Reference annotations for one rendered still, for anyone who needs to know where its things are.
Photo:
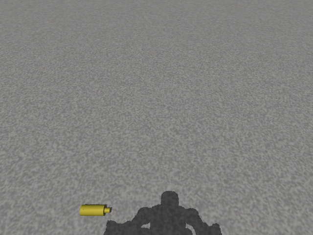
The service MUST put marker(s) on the bottle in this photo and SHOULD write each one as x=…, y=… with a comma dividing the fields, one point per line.
x=94, y=210

